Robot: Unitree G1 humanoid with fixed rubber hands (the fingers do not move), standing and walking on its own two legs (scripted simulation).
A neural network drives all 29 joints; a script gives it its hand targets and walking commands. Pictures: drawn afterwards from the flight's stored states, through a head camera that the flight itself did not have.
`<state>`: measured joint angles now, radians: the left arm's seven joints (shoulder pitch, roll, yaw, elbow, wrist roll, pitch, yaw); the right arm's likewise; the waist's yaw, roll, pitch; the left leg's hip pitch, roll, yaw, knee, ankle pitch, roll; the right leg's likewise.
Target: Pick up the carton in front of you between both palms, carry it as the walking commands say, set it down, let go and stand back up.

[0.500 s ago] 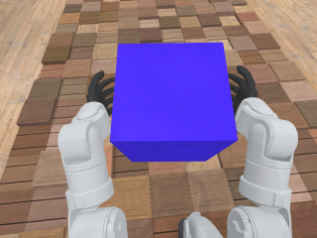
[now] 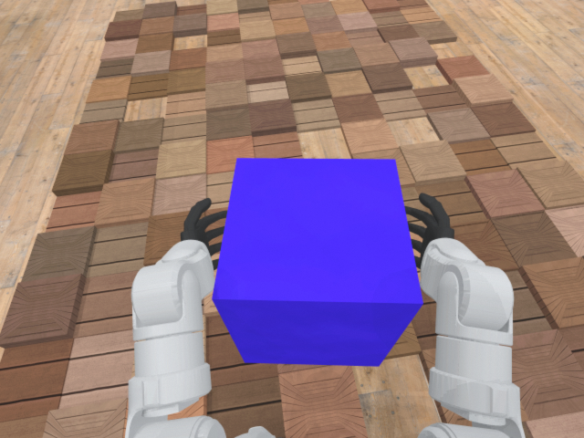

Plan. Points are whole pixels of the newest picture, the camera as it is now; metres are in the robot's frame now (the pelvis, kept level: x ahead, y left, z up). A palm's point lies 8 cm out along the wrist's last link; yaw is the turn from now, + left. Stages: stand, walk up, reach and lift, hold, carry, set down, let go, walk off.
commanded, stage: carry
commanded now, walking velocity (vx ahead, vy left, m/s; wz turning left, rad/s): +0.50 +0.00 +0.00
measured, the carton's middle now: (313, 270) +0.35 -0.02 +0.01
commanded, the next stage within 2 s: none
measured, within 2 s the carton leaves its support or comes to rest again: neither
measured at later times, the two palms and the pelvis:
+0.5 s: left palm (198, 61) +0.65 +0.14 +0.17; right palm (382, 39) +0.69 -0.16 +0.16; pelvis +0.32 -0.05 +0.02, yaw +1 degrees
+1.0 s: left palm (230, 3) +0.99 +0.12 +0.11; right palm out of the picture +0.98 -0.18 +0.11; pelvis +0.65 +0.00 +0.02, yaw +1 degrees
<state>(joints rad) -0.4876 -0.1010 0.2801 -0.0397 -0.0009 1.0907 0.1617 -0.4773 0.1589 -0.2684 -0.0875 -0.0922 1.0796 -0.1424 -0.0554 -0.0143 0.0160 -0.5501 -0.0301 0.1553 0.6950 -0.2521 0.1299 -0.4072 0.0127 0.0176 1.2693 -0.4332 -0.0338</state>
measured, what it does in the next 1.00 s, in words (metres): walks ahead: right foot, then left foot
